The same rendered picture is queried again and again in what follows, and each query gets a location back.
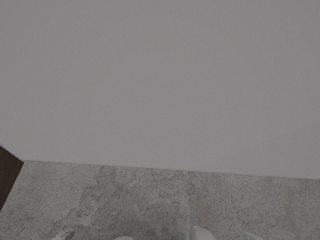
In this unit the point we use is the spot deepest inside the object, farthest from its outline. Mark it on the robot right thigh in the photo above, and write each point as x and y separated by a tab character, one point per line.
198	233

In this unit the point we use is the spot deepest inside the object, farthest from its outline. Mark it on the cupboard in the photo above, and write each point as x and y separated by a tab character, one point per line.
10	167

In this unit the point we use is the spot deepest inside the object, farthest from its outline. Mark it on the robot left hand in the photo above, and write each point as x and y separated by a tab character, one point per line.
64	235

